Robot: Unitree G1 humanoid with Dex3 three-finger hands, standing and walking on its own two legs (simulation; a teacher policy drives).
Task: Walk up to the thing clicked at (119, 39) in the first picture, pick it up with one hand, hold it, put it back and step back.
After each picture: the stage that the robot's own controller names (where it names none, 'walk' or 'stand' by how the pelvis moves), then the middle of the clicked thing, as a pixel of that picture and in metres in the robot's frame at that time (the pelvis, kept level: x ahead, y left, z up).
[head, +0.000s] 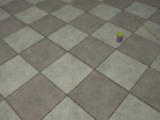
stand; (119, 37) +1.50 -0.45 -0.72
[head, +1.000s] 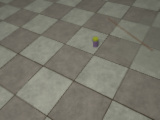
walk; (95, 42) +1.41 -0.03 -0.70
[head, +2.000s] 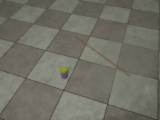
walk; (64, 73) +0.91 +0.24 -0.70
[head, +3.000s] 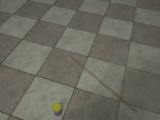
walk; (57, 109) +0.54 +0.20 -0.70
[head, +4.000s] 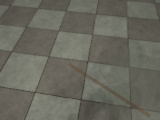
stand; out of the picture +0.36 +0.12 -0.68
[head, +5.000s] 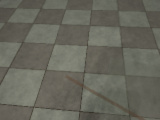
stand; out of the picture +0.33 +0.15 -0.72
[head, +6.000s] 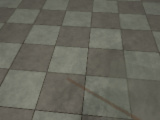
stand; out of the picture +0.31 +0.11 -0.72
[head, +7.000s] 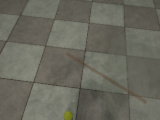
walk; (68, 117) +0.38 +0.09 -0.69
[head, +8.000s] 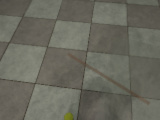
stand; (69, 119) +0.36 +0.12 -0.69
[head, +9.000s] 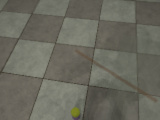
stand; (75, 113) +0.40 +0.09 -0.68
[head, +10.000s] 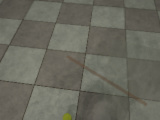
stand; (67, 119) +0.38 +0.13 -0.70
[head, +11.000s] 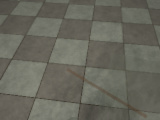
stand; out of the picture +0.38 +0.14 -0.72
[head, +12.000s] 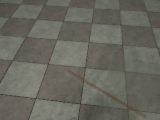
stand; out of the picture +0.40 +0.13 -0.72
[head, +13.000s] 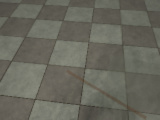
stand; out of the picture +0.38 +0.13 -0.73
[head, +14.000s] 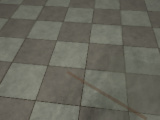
go down; out of the picture +0.38 +0.14 -0.73
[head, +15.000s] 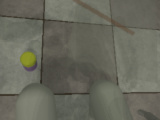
go down; (29, 62) +0.45 +0.19 -0.33
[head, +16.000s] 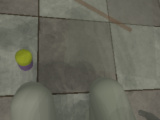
approach; (24, 60) +0.45 +0.20 -0.30
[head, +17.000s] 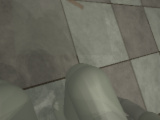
close in; out of the picture +0.43 +0.25 -0.23
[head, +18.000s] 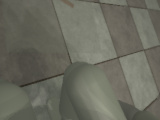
close; out of the picture +0.43 +0.25 -0.23
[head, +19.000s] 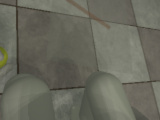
lift; out of the picture +0.37 +0.26 -0.15
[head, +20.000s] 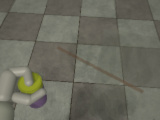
lift; (33, 91) +0.32 +0.17 +0.01
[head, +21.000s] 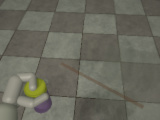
hold; (39, 96) +0.31 +0.17 +0.00
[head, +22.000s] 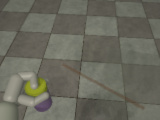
hold; (39, 95) +0.32 +0.17 +0.00
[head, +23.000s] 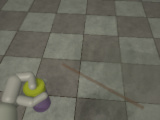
crouch; (38, 95) +0.32 +0.17 +0.00
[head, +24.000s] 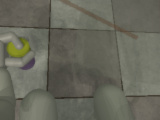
crouch; (22, 55) +0.44 +0.19 -0.10
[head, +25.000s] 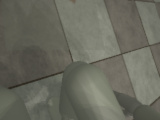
lower; out of the picture +0.42 +0.27 -0.23
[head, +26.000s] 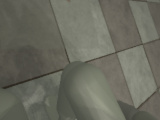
lower; out of the picture +0.44 +0.28 -0.23
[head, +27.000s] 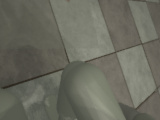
lower; out of the picture +0.44 +0.28 -0.23
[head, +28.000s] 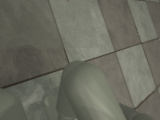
lower; out of the picture +0.44 +0.28 -0.24
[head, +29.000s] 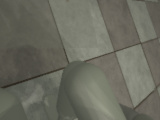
loosen; out of the picture +0.44 +0.28 -0.24
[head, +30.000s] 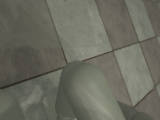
withdraw; out of the picture +0.43 +0.28 -0.24
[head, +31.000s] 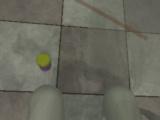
walk; (44, 62) +0.47 +0.20 -0.37
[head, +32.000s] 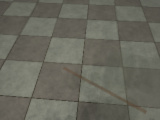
stand; out of the picture +0.40 +0.14 -0.66
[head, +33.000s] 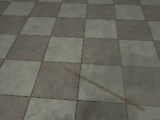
stand; out of the picture +0.41 +0.16 -0.67
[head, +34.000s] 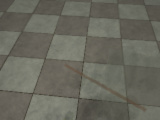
stand; out of the picture +0.41 +0.15 -0.67
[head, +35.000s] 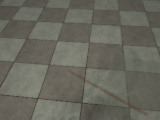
stand; out of the picture +0.42 +0.14 -0.72
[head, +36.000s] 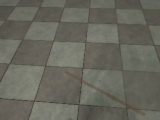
stand; out of the picture +0.39 +0.17 -0.73
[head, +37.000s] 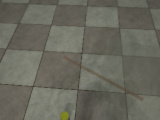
walk; (65, 118) +0.41 +0.16 -0.71
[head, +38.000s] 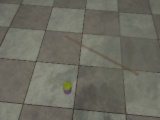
walk; (67, 88) +0.61 +0.12 -0.70
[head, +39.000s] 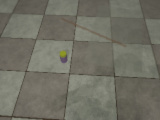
walk; (63, 57) +0.94 +0.22 -0.69
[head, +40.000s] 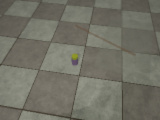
stand; (74, 59) +1.04 +0.12 -0.70
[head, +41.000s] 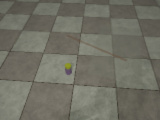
stand; (68, 69) +1.02 +0.15 -0.72
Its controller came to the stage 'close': yes
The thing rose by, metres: 0.70
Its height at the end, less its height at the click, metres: +0.00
